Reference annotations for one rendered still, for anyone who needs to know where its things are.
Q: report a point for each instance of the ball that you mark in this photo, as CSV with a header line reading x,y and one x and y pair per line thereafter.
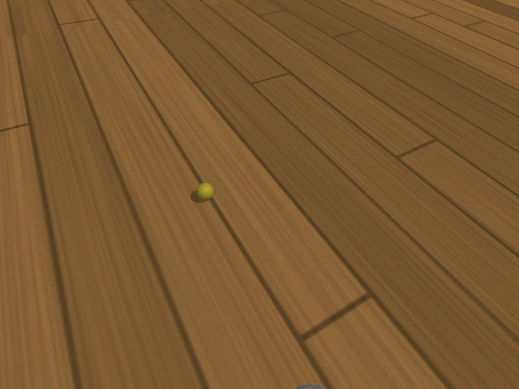
x,y
205,191

